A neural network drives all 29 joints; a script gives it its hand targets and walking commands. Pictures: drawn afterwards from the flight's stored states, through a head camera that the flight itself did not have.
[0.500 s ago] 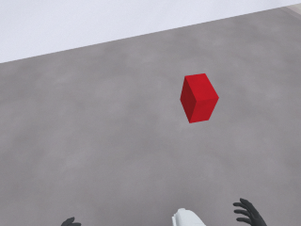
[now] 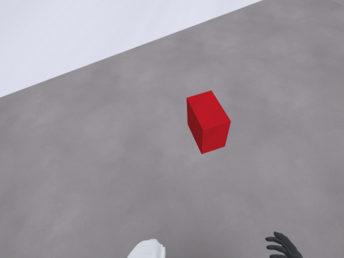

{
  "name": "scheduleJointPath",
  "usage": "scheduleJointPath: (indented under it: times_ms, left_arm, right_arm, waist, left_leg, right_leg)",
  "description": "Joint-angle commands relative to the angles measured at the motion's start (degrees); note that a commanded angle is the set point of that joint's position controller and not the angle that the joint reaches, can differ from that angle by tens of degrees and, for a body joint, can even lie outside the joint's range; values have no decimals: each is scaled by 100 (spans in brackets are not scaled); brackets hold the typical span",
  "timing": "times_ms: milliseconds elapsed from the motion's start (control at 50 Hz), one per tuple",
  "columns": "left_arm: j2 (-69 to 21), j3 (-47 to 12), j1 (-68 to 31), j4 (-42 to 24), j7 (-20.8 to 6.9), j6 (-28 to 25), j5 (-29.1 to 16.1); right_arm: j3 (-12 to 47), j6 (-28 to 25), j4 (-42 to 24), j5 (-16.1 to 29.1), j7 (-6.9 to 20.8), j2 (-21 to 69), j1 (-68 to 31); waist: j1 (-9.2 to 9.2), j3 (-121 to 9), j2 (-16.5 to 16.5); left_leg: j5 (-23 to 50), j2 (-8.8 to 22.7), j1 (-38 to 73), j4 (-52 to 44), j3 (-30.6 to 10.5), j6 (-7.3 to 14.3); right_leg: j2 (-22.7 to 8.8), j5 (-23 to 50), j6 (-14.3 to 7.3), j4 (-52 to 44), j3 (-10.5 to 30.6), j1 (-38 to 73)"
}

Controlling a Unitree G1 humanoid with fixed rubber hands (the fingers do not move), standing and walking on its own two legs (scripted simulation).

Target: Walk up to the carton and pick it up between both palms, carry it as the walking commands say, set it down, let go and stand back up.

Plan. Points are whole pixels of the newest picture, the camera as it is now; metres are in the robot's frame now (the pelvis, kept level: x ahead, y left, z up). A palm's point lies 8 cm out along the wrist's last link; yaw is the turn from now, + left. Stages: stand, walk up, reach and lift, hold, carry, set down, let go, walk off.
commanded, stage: walk up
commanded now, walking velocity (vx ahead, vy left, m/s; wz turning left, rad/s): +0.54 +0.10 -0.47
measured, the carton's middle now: (206, 122) +0.92 -0.08 -0.63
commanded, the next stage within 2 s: none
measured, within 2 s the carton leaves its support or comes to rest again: neither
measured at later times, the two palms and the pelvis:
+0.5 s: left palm (132, 152) +0.41 +0.19 -0.11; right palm (308, 215) +0.26 -0.31 -0.15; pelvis +0.26 -0.05 -0.02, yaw -13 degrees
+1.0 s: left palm (131, 117) +0.57 +0.23 -0.13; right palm (282, 130) +0.50 -0.28 -0.10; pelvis +0.46 -0.01 +0.00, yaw -14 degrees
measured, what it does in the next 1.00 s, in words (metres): walks ahead: left foot, then right foot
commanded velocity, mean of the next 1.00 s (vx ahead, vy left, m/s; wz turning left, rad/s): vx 0.36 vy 0.12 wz -0.14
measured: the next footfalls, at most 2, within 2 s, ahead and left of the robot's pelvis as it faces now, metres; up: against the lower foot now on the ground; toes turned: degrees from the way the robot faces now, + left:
left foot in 0.12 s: +0.19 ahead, +0.13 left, +0.00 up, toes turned +2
right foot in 0.48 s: +0.36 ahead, -0.17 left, +0.00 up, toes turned -11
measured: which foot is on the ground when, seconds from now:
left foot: up 0.00-0.10, down 0.12-0.48, up 0.50-0.88, down 0.90-1.00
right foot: down 0.00-0.14, up 0.16-0.46, down 0.48-0.92, up 0.94-1.00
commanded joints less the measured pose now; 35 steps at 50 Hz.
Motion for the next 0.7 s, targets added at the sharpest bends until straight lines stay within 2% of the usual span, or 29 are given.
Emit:
scheduleJointPath:
  times_ms: [0,40,60,80,100,120,140,160,180,200,240,260,280,300,340,360,380,400,420,440,460,480,500,520,540,560,600,640,680]
  left_arm:
    - [1110,438,-32,-85,21,-151,85]
    - [1006,401,-290,-136,3,-217,43]
    - [810,362,-158,-202,-8,-270,61]
    - [622,297,-189,-259,-14,-304,28]
    - [351,227,-242,-349,1,-286,-50]
    - [466,301,-360,-413,-9,-229,-69]
    - [527,338,-589,-408,-57,-203,-31]
    - [468,366,-769,-417,-95,-206,29]
    - [486,396,-842,-445,-144,-156,37]
    - [417,364,-764,-378,-176,-105,34]
    - [320,314,-614,-278,-252,-76,115]
    - [297,275,-594,-292,-300,-62,117]
    - [261,253,-560,-304,-313,-69,149]
    - [217,224,-738,-224,-335,-51,156]
    - [268,276,-848,-128,-368,-18,159]
    - [338,285,-720,-40,-355,-16,162]
    - [365,323,-744,11,-338,-46,176]
    - [445,348,-602,107,-294,-75,175]
    - [625,427,-134,282,-243,-111,168]
    - [1322,627,558,444,-158,-140,181]
    - [1919,648,1166,470,-54,-181,126]
    - [1868,604,877,373,0,-177,69]
    - [1582,537,735,337,53,-249,54]
    - [1379,529,522,325,64,-294,65]
    - [1169,530,430,316,97,-297,86]
    - [1027,511,346,292,107,-284,80]
    - [972,475,254,292,115,-254,131]
    - [972,468,189,271,89,-203,176]
    - [979,478,-146,167,55,-189,212]
  right_arm:
    - [-133,-275,-631,-146,38,-116,-706]
    - [-210,-299,-227,-179,-31,-202,265]
    - [-331,-338,-35,-194,-92,-401,886]
    - [-443,-372,102,-255,-141,-714,1392]
    - [-591,-394,123,-372,-193,-1142,1910]
    - [-594,-345,80,-384,-198,-1271,1838]
    - [-567,-348,55,-350,-205,-1146,1428]
    - [-500,-380,12,-308,-190,-880,1093]
    - [-412,-385,-75,-302,-197,-659,813]
    - [-371,-416,-80,-302,-212,-491,640]
    - [-368,-464,-56,-299,-214,-471,417]
    - [-387,-474,-5,-306,-207,-483,364]
    - [-418,-453,-36,-301,-184,-502,326]
    - [-426,-449,-20,-302,-155,-484,302]
    - [-521,-397,10,-303,-132,-582,315]
    - [-530,-354,37,-298,-117,-601,375]
    - [-523,-293,78,-291,-113,-595,441]
    - [-522,-240,57,-281,-96,-618,535]
    - [-501,-221,77,-259,-100,-588,577]
    - [-381,-231,-129,-196,-74,-337,509]
    - [-326,-203,-242,-129,-80,-348,454]
    - [-354,-156,-187,-139,-86,-437,436]
    - [-347,-207,-175,-123,-94,-309,434]
    - [-348,-265,-105,-148,-107,-346,426]
    - [-375,-283,-67,-154,-124,-367,414]
    - [-384,-252,-59,-165,-118,-336,427]
    - [-365,-132,-37,-169,-89,-304,200]
    - [-323,-12,-147,-167,-54,-226,-249]
    - [-274,38,-163,-175,-5,-141,-330]
  waist:
    - [-243,-190,-1475]
    - [-841,-568,-1062]
    - [-1045,-975,-748]
    - [-1262,-1312,217]
    - [-1307,-1483,1145]
    - [-1187,-1378,906]
    - [-1019,-800,545]
    - [-908,-469,439]
    - [-749,-177,99]
    - [-671,-5,162]
    - [-438,-33,509]
    - [-364,-124,571]
    - [-302,-180,810]
    - [-294,-121,962]
    - [-151,90,1056]
    - [-101,205,976]
    - [-52,322,818]
    - [15,285,480]
    - [227,184,-80]
    - [463,-101,-1810]
    - [402,-539,-2287]
    - [188,-437,-1544]
    - [149,-630,-1281]
    - [192,-956,-1098]
    - [187,-1329,-880]
    - [119,-1373,-918]
    - [103,-1042,-919]
    - [82,-402,-1061]
    - [-100,-43,-999]
  left_leg:
    - [1499,-183,1231,-1936,333,-1]
    - [2252,-324,3152,-2908,620,145]
    - [2174,-164,4146,-2791,369,323]
    - [1565,655,4893,-3197,-504,536]
    - [253,2244,5088,-3846,-2096,888]
    - [-701,2750,4630,-4421,-2764,1134]
    - [-747,2713,4180,-4391,-2575,1238]
    - [-391,2534,3526,-4372,-2225,1240]
    - [11,2309,2878,-4395,-1755,1091]
    - [291,2173,2556,-4516,-1381,1039]
    - [898,1940,2230,-4575,-542,953]
    - [1064,1711,2162,-4517,-84,830]
    - [1020,1535,2024,-4441,235,775]
    - [1077,1399,1878,-4398,420,703]
    - [538,1323,1556,-4368,701,591]
    - [411,1241,1554,-4154,891,518]
    - [292,1122,1382,-3991,874,503]
    - [531,999,1391,-3452,1004,497]
    - [817,823,948,-2458,1017,456]
    - [152,165,146,-546,1097,331]
    - [-570,-214,-440,872,60,274]
    - [-196,100,-494,1369,-417,332]
    - [163,104,-654,1493,-523,345]
    - [375,255,-898,1399,-469,269]
    - [538,387,-884,1262,-493,182]
    - [584,362,-662,1193,-402,87]
    - [773,438,-573,662,-308,35]
    - [1027,473,-467,16,-141,-31]
    - [1490,484,-46,-622,16,-81]
  right_leg:
    - [-1020,2718,-740,-1464,1514,-327]
    - [-645,3453,-451,-761,910,-1122]
    - [-470,3391,-339,166,630,-1559]
    - [-206,2231,-255,1402,272,-2176]
    - [27,-556,-109,2786,-252,-2983]
    - [-196,-863,-70,3749,-307,-3085]
    - [-458,-514,-93,4031,-197,-3347]
    - [-642,-287,-149,3894,-224,-3310]
    - [-795,-94,-102,3563,-248,-3056]
    - [-833,24,-4,3249,-389,-2816]
    - [-710,262,109,2555,-651,-2230]
    - [-614,371,160,2050,-773,-1844]
    - [-515,448,215,1667,-938,-1456]
    - [-400,613,267,1377,-1132,-1201]
    - [-276,1129,282,965,-1326,-693]
    - [-193,1363,289,766,-1479,-566]
    - [-100,1458,234,593,-1549,-389]
    - [-22,1323,111,437,-1488,-122]
    - [-158,1135,-73,168,-974,468]
    - [-1344,607,-440,-909,1055,1003]
    - [-2430,549,-676,-2018,3685,1388]
    - [-2357,1276,-811,-1836,3483,1383]
    - [-2186,3186,-789,-1232,2992,1703]
    - [-2106,5003,-798,-803,2239,2224]
    - [-1974,6157,-709,-479,1581,2482]
    - [-1866,6570,-639,-478,1191,2267]
    - [-1827,5922,-655,-729,994,1772]
    - [-1846,4500,-769,-1344,970,882]
    - [-1764,3213,-797,-1813,631,55]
